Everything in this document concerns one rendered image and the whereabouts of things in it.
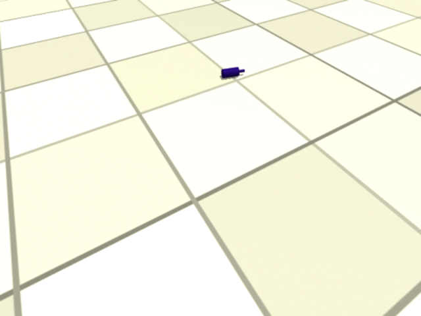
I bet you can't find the bottle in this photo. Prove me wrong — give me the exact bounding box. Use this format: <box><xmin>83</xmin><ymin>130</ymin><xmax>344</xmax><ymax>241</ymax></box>
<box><xmin>221</xmin><ymin>67</ymin><xmax>245</xmax><ymax>78</ymax></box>

